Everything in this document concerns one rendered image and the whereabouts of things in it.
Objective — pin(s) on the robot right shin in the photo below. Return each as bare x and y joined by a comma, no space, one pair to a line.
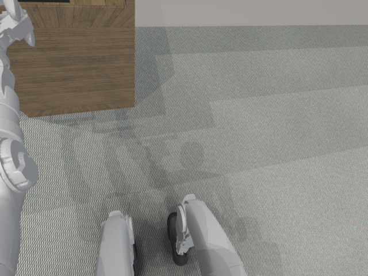
184,242

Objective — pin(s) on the left robot hand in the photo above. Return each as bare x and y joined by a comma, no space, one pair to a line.
15,24

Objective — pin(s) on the robot left upper arm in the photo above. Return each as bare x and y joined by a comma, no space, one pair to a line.
18,172

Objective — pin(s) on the right robot thigh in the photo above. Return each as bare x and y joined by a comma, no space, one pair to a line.
215,252

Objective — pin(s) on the cabinet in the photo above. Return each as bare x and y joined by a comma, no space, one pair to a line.
83,59

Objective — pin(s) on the left robot forearm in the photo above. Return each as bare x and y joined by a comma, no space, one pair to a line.
9,103

